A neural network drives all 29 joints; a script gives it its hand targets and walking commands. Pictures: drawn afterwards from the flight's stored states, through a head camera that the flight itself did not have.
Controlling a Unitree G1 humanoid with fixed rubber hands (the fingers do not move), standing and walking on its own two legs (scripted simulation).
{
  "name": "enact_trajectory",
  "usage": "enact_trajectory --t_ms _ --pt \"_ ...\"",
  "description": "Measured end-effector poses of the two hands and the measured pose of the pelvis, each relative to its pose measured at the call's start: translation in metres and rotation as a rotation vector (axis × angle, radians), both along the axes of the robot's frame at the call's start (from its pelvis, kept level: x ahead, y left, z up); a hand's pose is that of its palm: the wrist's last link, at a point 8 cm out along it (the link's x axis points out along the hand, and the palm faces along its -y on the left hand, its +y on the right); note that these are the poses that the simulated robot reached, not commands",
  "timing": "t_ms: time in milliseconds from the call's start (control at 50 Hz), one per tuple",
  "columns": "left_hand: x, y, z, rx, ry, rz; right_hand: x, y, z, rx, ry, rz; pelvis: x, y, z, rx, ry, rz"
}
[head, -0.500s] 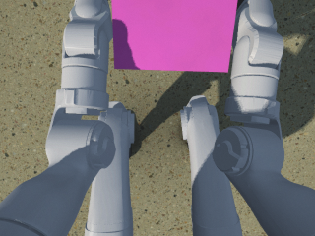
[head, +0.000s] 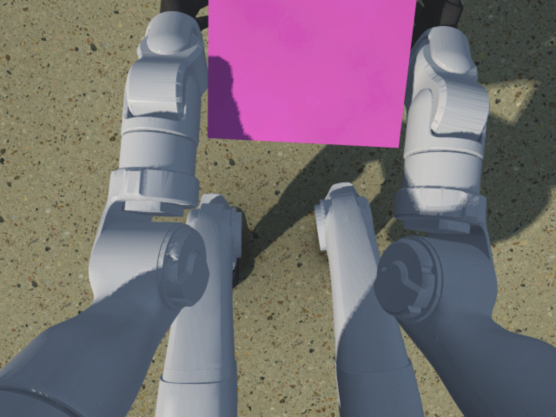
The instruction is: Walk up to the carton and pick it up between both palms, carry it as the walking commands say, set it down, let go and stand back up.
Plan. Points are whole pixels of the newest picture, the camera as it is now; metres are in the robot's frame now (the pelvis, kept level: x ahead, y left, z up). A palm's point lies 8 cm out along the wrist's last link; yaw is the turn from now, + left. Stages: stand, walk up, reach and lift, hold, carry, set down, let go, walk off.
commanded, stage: reach and lift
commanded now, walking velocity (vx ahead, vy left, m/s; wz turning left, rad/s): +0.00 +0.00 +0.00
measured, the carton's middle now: (304, 32) +0.54 -0.06 -0.13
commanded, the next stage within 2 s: none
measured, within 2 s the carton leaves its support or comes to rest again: neither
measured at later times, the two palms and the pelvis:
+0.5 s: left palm (156, 0) +0.51 +0.08 +0.00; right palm (472, 14) +0.48 -0.18 +0.01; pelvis +0.02 +0.00 +0.06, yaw +0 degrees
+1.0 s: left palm out of the picture +0.48 +0.09 +0.11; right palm out of the picture +0.46 -0.17 +0.12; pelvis +0.10 -0.01 +0.16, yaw +0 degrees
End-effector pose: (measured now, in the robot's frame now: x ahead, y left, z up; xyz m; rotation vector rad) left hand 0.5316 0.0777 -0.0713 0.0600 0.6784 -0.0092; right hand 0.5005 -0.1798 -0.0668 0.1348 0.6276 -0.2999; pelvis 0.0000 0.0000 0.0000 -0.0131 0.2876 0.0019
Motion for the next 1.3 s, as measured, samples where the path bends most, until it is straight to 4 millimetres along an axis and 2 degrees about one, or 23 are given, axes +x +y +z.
enact_trajectory --t_ms 200,520,580,660,740,800,860,960,1120,1300 --pt "-0.007 0.012 0.029 0.006 -0.002 0.02 0.0 0.011 0.029 -0.01 0.0 0.035 0.004 -0.003 0.025 -0.004 -0.022 0.009" --pt "-0.021 0.003 0.08 0.012 0.025 -0.011 -0.019 0.003 0.081 -0.016 0.029 0.014 0.023 -0.005 0.063 0.008 -0.012 -0.004" --pt "-0.025 0.008 0.095 0.013 0.041 0.001 -0.02 0.007 0.098 -0.019 0.045 0.031 0.033 -0.006 0.07 0.013 0.038 -0.006" --pt "-0.03 0.016 0.125 0.011 0.057 0.017 -0.022 0.015 0.126 -0.018 0.063 0.048 0.052 -0.008 0.084 0.012 0.116 0.0" --pt "-0.034 0.02 0.156 0.002 0.067 0.027 -0.026 0.018 0.155 -0.014 0.07 0.058 0.07 -0.008 0.102 0.001 0.116 0.012" --pt "-0.037 0.019 0.172 0.004 0.076 0.019 -0.029 0.016 0.172 -0.013 0.079 0.057 0.081 -0.008 0.117 -0.004 0.102 0.017" --pt "-0.041 0.016 0.179 0.005 0.093 0.005 -0.033 0.013 0.182 -0.014 0.097 0.053 0.089 -0.007 0.132 -0.007 0.089 0.018" --pt "-0.047 0.012 0.181 0.002 0.111 -0.01 -0.042 0.009 0.186 -0.015 0.116 0.041 0.1 -0.006 0.151 -0.003 0.081 0.01" --pt "-0.051 0.021 0.192 0.009 0.07 0.011 -0.043 0.018 0.192 -0.001 0.074 0.059 0.109 -0.005 0.169 -0.001 0.087 0.015" --pt "-0.059 0.021 0.224 0.009 0.056 0.028 -0.044 0.018 0.228 -0.024 0.063 0.09 0.118 -0.004 0.188 0.001 0.021 0.022"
